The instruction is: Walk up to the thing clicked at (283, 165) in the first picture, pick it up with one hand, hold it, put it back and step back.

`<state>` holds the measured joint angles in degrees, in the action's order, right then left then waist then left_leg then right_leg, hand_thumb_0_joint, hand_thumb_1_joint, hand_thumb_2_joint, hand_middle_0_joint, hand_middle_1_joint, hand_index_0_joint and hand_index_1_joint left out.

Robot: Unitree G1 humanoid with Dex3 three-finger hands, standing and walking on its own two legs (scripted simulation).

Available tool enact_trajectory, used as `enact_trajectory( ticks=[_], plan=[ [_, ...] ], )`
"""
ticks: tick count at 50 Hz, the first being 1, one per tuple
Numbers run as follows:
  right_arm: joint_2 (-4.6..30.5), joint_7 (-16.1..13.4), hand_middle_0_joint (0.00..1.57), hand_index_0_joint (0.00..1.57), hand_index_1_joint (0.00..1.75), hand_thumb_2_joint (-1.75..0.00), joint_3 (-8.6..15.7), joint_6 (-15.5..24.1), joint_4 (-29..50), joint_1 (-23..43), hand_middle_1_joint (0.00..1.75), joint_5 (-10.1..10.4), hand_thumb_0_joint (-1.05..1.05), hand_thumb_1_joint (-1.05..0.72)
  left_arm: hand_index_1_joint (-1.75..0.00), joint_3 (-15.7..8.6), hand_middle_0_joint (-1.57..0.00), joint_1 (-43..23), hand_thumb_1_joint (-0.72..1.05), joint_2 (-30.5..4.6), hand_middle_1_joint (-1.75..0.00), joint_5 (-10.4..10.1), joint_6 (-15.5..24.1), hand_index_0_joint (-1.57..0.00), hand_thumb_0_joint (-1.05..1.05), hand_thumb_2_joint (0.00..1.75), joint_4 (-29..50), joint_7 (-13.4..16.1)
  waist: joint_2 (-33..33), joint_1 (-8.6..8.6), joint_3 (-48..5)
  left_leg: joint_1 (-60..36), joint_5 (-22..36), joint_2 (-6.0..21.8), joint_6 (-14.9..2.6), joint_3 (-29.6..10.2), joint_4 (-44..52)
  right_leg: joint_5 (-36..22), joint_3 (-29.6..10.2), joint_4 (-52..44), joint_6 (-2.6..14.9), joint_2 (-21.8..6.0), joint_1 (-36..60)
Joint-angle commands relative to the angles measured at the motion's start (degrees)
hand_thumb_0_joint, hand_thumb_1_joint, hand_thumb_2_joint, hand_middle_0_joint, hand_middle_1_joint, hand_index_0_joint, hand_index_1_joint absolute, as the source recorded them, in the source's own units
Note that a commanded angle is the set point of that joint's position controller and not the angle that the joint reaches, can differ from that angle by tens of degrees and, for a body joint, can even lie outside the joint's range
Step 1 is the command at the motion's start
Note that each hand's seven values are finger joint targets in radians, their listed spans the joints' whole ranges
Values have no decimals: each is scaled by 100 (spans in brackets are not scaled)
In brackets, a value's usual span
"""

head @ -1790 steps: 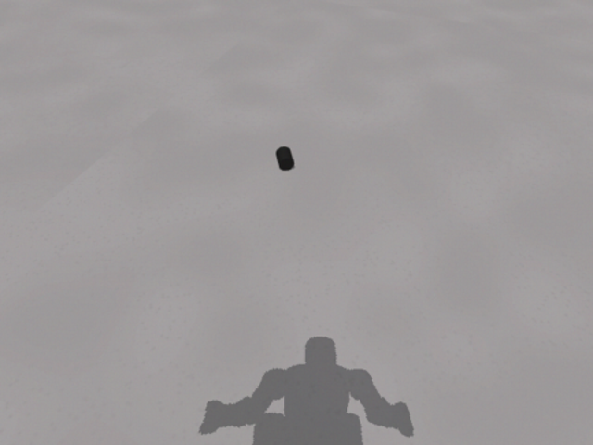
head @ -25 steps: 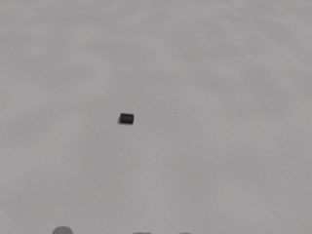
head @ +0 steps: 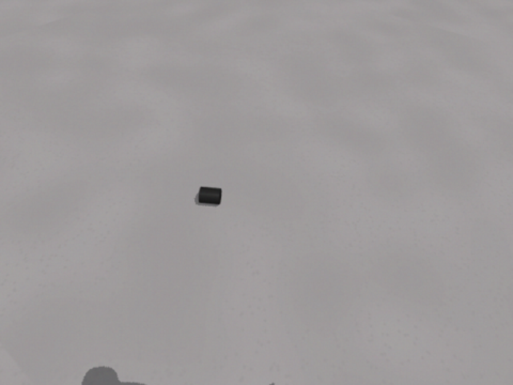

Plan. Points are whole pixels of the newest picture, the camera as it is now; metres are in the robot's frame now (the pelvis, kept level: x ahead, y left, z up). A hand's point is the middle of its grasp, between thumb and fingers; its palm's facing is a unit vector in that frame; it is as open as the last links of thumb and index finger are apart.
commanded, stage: step back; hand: left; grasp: from above
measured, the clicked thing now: (210, 195) +1.06 +0.21 -0.72
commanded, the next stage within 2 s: stand in 0.28 s
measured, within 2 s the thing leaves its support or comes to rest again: neither
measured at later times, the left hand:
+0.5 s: hand out of the picture +0.15 +0.23 -0.13, palm faces -0.03 -0.94 -0.34, open 7.4 cm
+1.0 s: hand out of the picture +0.10 +0.24 -0.13, palm faces -0.02 -0.94 -0.35, open 7.4 cm
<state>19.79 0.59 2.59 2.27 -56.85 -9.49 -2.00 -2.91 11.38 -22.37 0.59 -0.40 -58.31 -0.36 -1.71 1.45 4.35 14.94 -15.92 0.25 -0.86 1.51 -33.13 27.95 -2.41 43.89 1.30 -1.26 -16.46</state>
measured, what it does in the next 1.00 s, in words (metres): stands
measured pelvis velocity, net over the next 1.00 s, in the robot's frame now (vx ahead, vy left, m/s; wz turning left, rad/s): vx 0.02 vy -0.02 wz -0.01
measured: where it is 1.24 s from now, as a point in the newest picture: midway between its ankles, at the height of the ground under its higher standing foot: outside the picture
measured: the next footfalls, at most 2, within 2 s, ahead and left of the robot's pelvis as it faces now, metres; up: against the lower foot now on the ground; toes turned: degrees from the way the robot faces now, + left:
none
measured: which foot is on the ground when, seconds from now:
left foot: down 0.00-1.00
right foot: down 0.00-1.00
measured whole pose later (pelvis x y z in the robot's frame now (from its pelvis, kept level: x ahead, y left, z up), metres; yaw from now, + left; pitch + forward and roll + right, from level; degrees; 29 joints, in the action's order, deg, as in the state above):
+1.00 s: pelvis +0.02 -0.02 +0.02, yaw -1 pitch -2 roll +0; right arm 19.9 0.6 -0.2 1.1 -66.2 -5.4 -0.4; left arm -0.5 5.4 -20.2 0.4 0.8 -66.4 -0.5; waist 0.7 -0.1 3.0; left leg 5.6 -9.5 2.2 1.5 1.5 -17.5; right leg 10.3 0.8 17.7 -0.4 -0.6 -5.1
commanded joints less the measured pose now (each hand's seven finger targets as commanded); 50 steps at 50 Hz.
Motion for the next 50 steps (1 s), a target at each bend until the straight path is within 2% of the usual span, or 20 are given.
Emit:
enact_trajectory(
  ticks=[1,3,4,5,6,7,8,10,13,14,15,19,20,23,32,36,41,44,47,50],
  plan=[
    [1567,-133,20,20,30,-90,368,101,369,513,30,8,0,-90,-30,-230,-20,111,90,-943,-30,-25,195,-20,0,90,200,72,1196,6,-401,-253,1147,1415,-804,-1360,1165,-403,160,-665,5,-134,5],
    [1449,-125,20,20,30,-90,301,23,376,611,30,77,0,-90,-30,-241,-20,103,90,-910,-30,25,248,-20,0,90,95,79,1027,54,-457,14,1448,1104,-509,-926,834,-1371,370,-1722,-8,45,738],
    [1341,-123,20,20,30,-90,264,-4,383,632,30,135,0,-90,-30,-253,-20,98,90,-965,-30,57,272,-20,0,90,68,100,822,86,-575,86,1564,998,-351,-802,591,-1841,209,-1936,33,-11,1072],
    [1182,-129,20,20,30,-90,198,-8,400,589,30,187,0,-90,-30,-299,-20,57,90,-1152,-30,77,304,-20,0,90,75,125,435,58,-736,285,1508,790,-171,-585,302,-2549,-219,-1910,113,-317,1384],
    [1042,-129,20,20,30,-90,181,-30,353,516,30,228,0,-90,-30,-296,-20,-177,90,-1359,-30,46,318,-20,0,90,109,112,-9,-96,-817,156,691,440,-13,-404,217,-2442,-855,-1942,372,-781,1053],
    [1017,-137,20,20,30,-90,171,-42,215,367,30,190,0,-90,-30,-284,-20,-499,90,-1451,-30,35,309,-20,0,90,200,89,-208,-202,-760,-265,183,388,47,-340,288,-2273,-1117,-1957,543,-1056,601],
    [1075,-143,20,20,30,-90,177,-25,108,339,30,141,0,-90,-30,-224,-20,-741,90,-1308,-30,21,307,-20,0,90,255,83,-87,-275,-650,-418,405,460,35,-374,553,-2426,-905,-1910,452,-981,457],
    [1205,-133,20,20,30,-90,184,18,53,656,30,133,0,-90,-30,-177,-20,-708,90,-1114,-30,-16,290,-20,0,90,190,101,94,-109,-606,-499,1452,638,-101,-443,703,-3019,-357,-1774,192,-600,631],
    [1144,-145,20,20,30,-90,146,25,-41,624,30,157,0,-90,-30,-203,-20,-666,90,-1146,-30,-10,284,-20,0,90,68,111,-163,-85,-868,-610,2237,637,-138,-281,529,-3803,-267,-1752,136,-577,1069],
    [1200,-138,20,20,30,-90,108,33,-139,499,30,183,0,-90,-30,-73,-20,-688,90,-1033,-30,-81,279,-20,0,90,-35,103,0,-186,-885,-895,2443,706,-112,-495,822,-4011,-346,-1806,128,-656,1015],
    [1256,-132,20,20,30,-90,110,43,-182,568,30,190,0,-90,-30,-60,-20,-690,90,-978,-30,-92,287,-20,0,90,-44,102,77,-150,-888,-1024,2683,742,-113,-507,815,-4206,-314,-1873,83,-647,1051],
    [1189,-112,20,20,30,-90,54,-11,-286,743,30,198,0,-90,-30,-21,-20,-933,90,-1010,-30,-73,279,-20,0,90,-111,119,27,-169,-834,-1052,2393,725,-44,-476,1140,-3833,-239,-2255,-4,-625,1242],
    [1180,-111,20,20,30,-90,49,-7,-303,731,30,188,0,-90,-30,-25,-20,-955,90,-1016,-30,-65,278,-20,0,90,-118,113,61,-183,-884,-1126,2460,744,-32,-446,1192,-3856,-232,-2255,3,-642,1291],
    [1143,-94,20,20,30,-90,14,-18,-382,821,30,189,0,-90,-30,-10,-20,-1049,90,-1016,-30,-60,274,-20,0,90,-195,104,113,-170,-737,-1100,2044,738,17,-463,1432,-3352,-220,-2513,-27,-626,1242],
    [1184,-76,20,20,30,-90,3,-10,-490,967,30,156,0,-90,-30,15,-20,-1120,90,-955,-30,-24,283,-20,0,90,-347,78,260,-154,-631,-1063,1374,769,50,-452,1739,-2680,-227,-2841,-55,-623,1157],
    [1211,-73,20,20,30,-90,-7,9,-534,881,30,150,0,-90,-30,9,-20,-1114,90,-988,-30,-30,275,-20,0,90,-371,60,265,-170,-663,-1078,1293,780,49,-449,1814,-2574,-256,-2865,-32,-633,1150],
    [1225,-80,20,20,30,-90,-14,18,-565,807,30,154,0,-90,-30,23,-20,-1080,90,-991,-30,-38,286,-20,0,90,-385,64,164,-182,-750,-1144,1651,806,50,-464,1734,-2940,-246,-2826,-33,-655,1213],
    [1201,-80,20,20,30,-90,-29,-4,-583,768,30,148,0,-90,-30,24,-20,-993,90,-1005,-30,-38,261,-20,0,90,-421,65,136,-170,-620,-1101,1249,773,61,-465,1829,-2464,-224,-2911,-38,-607,1006],
    [1233,-76,20,20,30,-90,-35,-8,-587,740,30,152,0,-90,-30,33,-20,-992,90,-1001,-30,-36,257,-20,0,90,-418,61,163,-185,-582,-1014,1197,776,38,-476,1814,-2458,-250,-2928,-43,-631,1067],
    [1214,-69,20,20,30,-90,-49,-11,-606,684,30,140,0,-90,-30,35,-20,-936,90,-1037,-30,-37,257,-20,0,90,-428,61,122,-180,-486,-973,996,768,54,-510,1867,-2154,-241,-2980,-46,-609,930]
  ],
)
